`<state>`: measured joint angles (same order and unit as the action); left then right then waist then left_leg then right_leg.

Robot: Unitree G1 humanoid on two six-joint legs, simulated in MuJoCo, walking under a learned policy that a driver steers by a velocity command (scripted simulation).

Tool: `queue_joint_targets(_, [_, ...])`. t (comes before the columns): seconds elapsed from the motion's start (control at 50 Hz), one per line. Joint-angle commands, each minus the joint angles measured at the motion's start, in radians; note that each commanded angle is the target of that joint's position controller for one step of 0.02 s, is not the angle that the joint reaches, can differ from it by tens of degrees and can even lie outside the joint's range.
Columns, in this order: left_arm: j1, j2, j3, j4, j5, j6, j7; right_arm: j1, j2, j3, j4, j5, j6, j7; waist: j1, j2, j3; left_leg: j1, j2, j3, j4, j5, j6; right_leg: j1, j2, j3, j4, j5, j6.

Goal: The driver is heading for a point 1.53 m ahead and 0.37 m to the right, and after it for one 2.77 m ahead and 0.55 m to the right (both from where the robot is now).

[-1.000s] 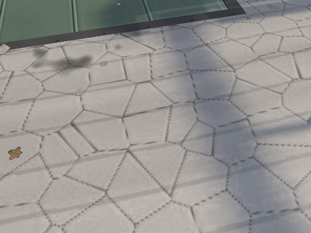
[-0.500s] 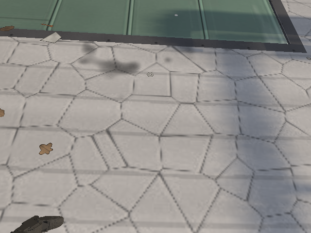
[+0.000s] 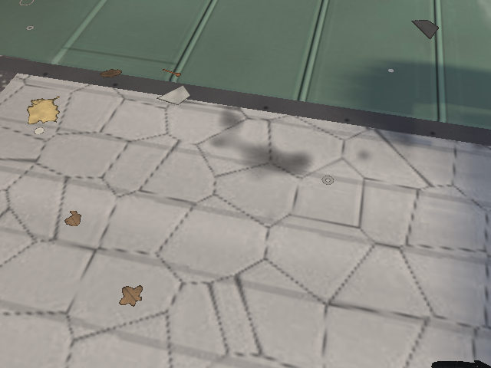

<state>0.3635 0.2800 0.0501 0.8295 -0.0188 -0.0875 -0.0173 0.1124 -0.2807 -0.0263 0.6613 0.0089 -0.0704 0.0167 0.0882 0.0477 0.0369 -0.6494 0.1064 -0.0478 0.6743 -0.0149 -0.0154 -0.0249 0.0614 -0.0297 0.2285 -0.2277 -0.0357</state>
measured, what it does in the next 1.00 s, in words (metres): walks ahead, turning right: left foot, then right foot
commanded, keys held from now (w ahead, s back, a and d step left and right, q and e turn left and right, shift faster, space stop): w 0.06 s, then w+e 0.82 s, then w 0.12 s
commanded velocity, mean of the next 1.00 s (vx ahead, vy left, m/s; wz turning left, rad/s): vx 0.50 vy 0.00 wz -0.39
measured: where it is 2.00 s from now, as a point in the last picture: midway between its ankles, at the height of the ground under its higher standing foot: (376, 194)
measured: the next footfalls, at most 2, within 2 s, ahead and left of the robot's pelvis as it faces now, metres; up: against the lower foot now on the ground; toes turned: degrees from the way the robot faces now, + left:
left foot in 0.14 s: +0.26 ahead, +0.15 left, +0.00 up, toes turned +0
right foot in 0.68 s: +0.51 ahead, -0.13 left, +0.00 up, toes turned -20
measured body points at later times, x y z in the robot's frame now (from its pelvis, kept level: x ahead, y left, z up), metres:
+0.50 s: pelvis +0.28 +0.05 +0.00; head +0.30 +0.04 +0.45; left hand +0.50 +0.27 -0.10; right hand +0.26 -0.24 -0.12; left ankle +0.22 +0.15 -0.74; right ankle +0.41 -0.14 -0.69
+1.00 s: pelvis +0.54 -0.07 +0.00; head +0.57 -0.10 +0.45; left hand +0.73 +0.16 -0.10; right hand +0.62 -0.39 -0.08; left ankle +0.78 +0.03 -0.68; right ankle +0.47 -0.12 -0.74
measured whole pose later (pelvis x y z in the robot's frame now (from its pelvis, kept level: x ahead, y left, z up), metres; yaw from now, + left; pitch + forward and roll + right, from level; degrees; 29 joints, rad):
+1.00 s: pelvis +0.54 -0.07 +0.00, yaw -27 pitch +1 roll +0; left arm 0.32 0.28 0.06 0.73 -0.01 -0.05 0.00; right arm 0.07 -0.30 -0.05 0.69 -0.01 -0.10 0.01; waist 0.06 0.04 0.05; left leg -0.66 0.09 -0.08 0.69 0.01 -0.07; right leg -0.13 0.11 0.11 0.33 -0.22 -0.09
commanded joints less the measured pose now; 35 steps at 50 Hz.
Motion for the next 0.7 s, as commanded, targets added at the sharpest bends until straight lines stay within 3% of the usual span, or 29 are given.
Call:
queue_joint_targets(0.02, [-0.007, 0.189, 0.043, -0.045, -0.011, -0.003, 0.006, -0.096, -0.063, -0.015, -0.091, 0.01, -0.02, 0.013, -0.012, -0.107, 0.029, 0.094, -0.031, 0.022, -0.099, 0.069, 0.014, -0.069, -0.274, 0.131, -0.075, 0.226, -0.158])
queue_joint_targets(0.08, [0.009, 0.203, 0.048, -0.027, -0.012, 0.019, 0.011, -0.087, -0.095, -0.03, -0.101, 0.007, -0.024, 0.021, -0.042, -0.114, 0.017, 0.147, -0.054, 0.028, -0.154, -0.036, 0.053, 0.019, -0.31, 0.152, 0.009, 0.329, -0.128])
queue_joint_targets(0.1, [-0.006, 0.209, 0.047, -0.026, -0.011, 0.026, 0.013, -0.018, -0.114, -0.043, -0.087, 0.005, -0.026, 0.019, -0.093, -0.115, -0.02, 0.252, -0.079, 0.049, -0.186, -0.056, 0.071, 0.017, -0.29, 0.14, 0.101, 0.457, -0.111])
queue_joint_targets(0.12, [-0.005, 0.187, 0.037, -0.027, -0.004, 0.029, 0.014, 0.123, -0.157, -0.068, -0.049, 0.002, -0.025, 0.011, -0.164, -0.099, -0.111, 0.457, -0.092, 0.062, -0.195, -0.055, 0.097, -0.036, -0.24, 0.109, 0.275, 0.535, -0.084])
queue_joint_targets(0.14, [-0.007, 0.123, 0.01, -0.058, 0.022, 0.027, 0.015, 0.304, -0.234, -0.091, -0.024, -0.013, -0.021, -0.002, -0.235, -0.001, -0.273, 0.754, 0.085, -0.113, -0.155, -0.032, 0.157, -0.222, -0.176, 0.067, 0.583, 0.308, -0.043])
queue_joint_targets(0.16, [0.132, 0.006, -0.024, -0.075, 0.008, 0.01, 0.012, 0.345, -0.311, -0.104, -0.01, -0.025, -0.014, 0.0, -0.165, 0.277, -0.411, 1.041, 0.317, -0.571, -0.268, -0.256, 0.301, -0.58, -0.013, 0.056, 0.924, -0.313, 0.018])
queue_joint_targets(0.18, [0.079, 0.119, 0.001, -0.054, -0.018, 0.0, 0.01, 0.348, -0.203, -0.08, -0.015, -0.018, -0.014, 0.002, -0.21, 0.169, -0.379, 0.995, 0.298, -0.645, -0.352, -0.392, 0.284, -0.681, -0.048, 0.175, 1.043, -0.346, 0.016])
queue_joint_targets(0.2, [-0.011, 0.169, 0.02, -0.081, -0.036, -0.003, 0.009, 0.289, -0.163, -0.066, -0.013, -0.013, -0.016, 0.0, -0.204, 0.114, -0.232, 0.882, 0.272, -0.484, -0.364, -0.366, 0.243, -0.738, -0.09, 0.162, 1.065, -0.26, 0.009])
queue_joint_targets(0.22, [-0.059, 0.158, 0.018, -0.092, -0.027, -0.002, 0.013, 0.224, -0.14, -0.057, -0.014, -0.014, -0.019, 0.0, -0.175, 0.054, -0.16, 0.761, 0.233, -0.37, -0.384, -0.269, 0.224, -0.715, -0.135, 0.138, 1.033, -0.175, 0.013])
queue_joint_targets(0.24, [-0.081, 0.149, 0.022, -0.096, -0.012, 0.004, 0.014, 0.174, -0.111, -0.05, -0.011, -0.017, -0.022, 0.002, -0.148, 0.048, -0.102, 0.663, 0.196, -0.279, -0.416, -0.186, 0.214, -0.686, -0.161, 0.137, 0.982, -0.117, 0.019])
queue_joint_targets(0.28, [-0.043, 0.115, 0.023, -0.084, -0.015, 0.03, 0.012, 0.13, -0.088, -0.048, -0.001, -0.025, -0.04, 0.002, -0.102, 0.068, -0.076, 0.555, 0.162, -0.163, -0.481, -0.098, 0.206, -0.59, -0.189, 0.139, 0.944, -0.05, 0.031])
queue_joint_targets(0.32, [-0.047, 0.084, 0.021, -0.087, -0.014, 0.05, 0.014, 0.118, -0.096, -0.055, 0.018, -0.022, -0.054, 0.0, -0.084, 0.041, -0.042, 0.513, 0.162, -0.078, -0.521, -0.012, 0.214, -0.596, -0.192, 0.14, 0.915, -0.014, 0.043])
queue_joint_targets(0.38, [-0.111, 0.071, 0.02, -0.114, -0.006, 0.059, 0.013, 0.128, -0.116, -0.065, 0.047, -0.026, -0.057, -0.01, -0.089, 0.011, -0.004, 0.534, 0.155, 0.026, -0.546, 0.065, 0.213, -0.665, -0.191, 0.153, 0.795, 0.106, 0.056])
queue_joint_targets(0.46, [-0.228, 0.045, 0.008, -0.152, -0.002, 0.047, -0.014, 0.146, -0.147, -0.074, 0.07, -0.02, -0.043, -0.023, -0.13, -0.007, 0.031, 0.565, 0.134, 0.152, -0.558, 0.086, 0.186, -0.639, -0.176, 0.082, 0.562, 0.279, 0.045])
queue_joint_targets(0.56, [-0.362, 0.045, 0.003, -0.226, -0.003, 0.046, -0.042, 0.218, -0.182, -0.089, 0.114, 0.003, -0.009, -0.027, -0.171, -0.016, 0.072, 0.722, 0.18, 0.213, -0.501, 0.18, 0.169, -0.678, -0.154, 0.01, 0.423, 0.212, -0.002])
queue_joint_targets(0.62, [-0.319, 0.083, 0.024, -0.245, -0.003, 0.053, -0.05, 0.199, -0.22, -0.1, 0.112, 0.014, 0.014, -0.036, -0.115, 0.031, 0.004, 0.78, 0.184, 0.254, -0.333, 0.608, 0.137, -0.551, -0.075, -0.067, 0.409, 0.068, -0.058])
queue_joint_targets(0.64, [-0.233, 0.113, 0.042, -0.23, -0.005, 0.057, -0.048, 0.187, -0.231, -0.103, 0.108, 0.017, 0.023, -0.04, -0.062, 0.045, -0.051, 0.773, 0.174, 0.266, -0.202, 0.738, 0.125, -0.44, -0.034, -0.09, 0.407, 0.028, -0.083])
queue_joint_targets(0.66, [-0.084, 0.16, 0.071, -0.194, -0.008, 0.059, -0.038, 0.168, -0.228, -0.099, 0.102, 0.023, 0.029, -0.043, 0.025, 0.03, -0.129, 0.695, 0.141, 0.29, -0.002, 0.728, 0.096, -0.224, 0.007, -0.093, 0.341, 0.077, -0.12])
queue_joint_targets(0.68, [0.076, 0.239, 0.106, -0.156, -0.008, 0.072, -0.017, 0.179, -0.192, -0.083, 0.086, 0.005, 0.021, -0.047, 0.092, -0.054, -0.215, 0.456, 0.097, 0.287, 0.292, 0.43, 0.049, 0.083, -0.071, 0.073, 0.313, 0.101, -0.172])
queue_joint_targets(0.7, [0.033, 0.342, 0.116, -0.167, -0.013, 0.065, -0.008, 0.27, -0.038, -0.038, 0.03, -0.032, -0.005, -0.033, -0.047, -0.31, -0.277, -0.001, -0.119, 0.194, 0.639, -0.544, -0.018, 0.383, -0.325, 0.643, 0.23, -0.04, -0.354])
